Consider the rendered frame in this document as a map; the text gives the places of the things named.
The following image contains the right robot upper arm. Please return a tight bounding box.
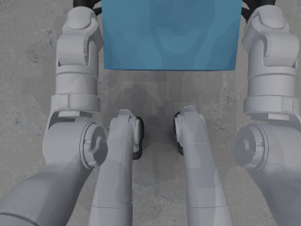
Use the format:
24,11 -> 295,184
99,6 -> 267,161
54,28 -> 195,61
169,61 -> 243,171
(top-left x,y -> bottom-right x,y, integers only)
232,123 -> 301,226

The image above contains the right robot forearm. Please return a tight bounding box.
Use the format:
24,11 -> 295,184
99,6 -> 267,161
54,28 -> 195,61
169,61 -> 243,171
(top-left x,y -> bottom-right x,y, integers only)
241,5 -> 301,133

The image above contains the robot right shin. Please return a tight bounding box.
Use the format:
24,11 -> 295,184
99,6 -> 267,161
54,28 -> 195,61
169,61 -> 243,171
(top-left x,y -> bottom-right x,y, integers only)
179,105 -> 207,147

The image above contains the left robot hand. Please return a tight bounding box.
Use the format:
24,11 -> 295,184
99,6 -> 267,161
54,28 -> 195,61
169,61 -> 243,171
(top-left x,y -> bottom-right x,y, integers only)
72,0 -> 102,16

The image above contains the right robot hand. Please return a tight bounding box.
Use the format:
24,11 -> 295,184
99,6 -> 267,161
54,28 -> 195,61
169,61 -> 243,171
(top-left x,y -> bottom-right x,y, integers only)
241,0 -> 276,24

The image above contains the carton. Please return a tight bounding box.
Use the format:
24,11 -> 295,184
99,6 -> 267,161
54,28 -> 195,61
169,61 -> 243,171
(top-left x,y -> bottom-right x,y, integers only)
102,0 -> 243,72

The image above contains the robot left thigh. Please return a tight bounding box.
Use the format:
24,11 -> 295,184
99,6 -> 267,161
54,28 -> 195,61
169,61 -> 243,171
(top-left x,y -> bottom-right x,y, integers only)
88,115 -> 140,226

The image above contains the left robot forearm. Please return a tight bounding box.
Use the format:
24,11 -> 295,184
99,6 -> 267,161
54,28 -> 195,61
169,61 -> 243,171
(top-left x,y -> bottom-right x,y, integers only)
42,7 -> 103,154

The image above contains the left robot upper arm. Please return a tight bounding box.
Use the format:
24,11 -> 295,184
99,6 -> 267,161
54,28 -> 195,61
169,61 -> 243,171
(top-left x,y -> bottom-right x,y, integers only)
0,121 -> 108,226

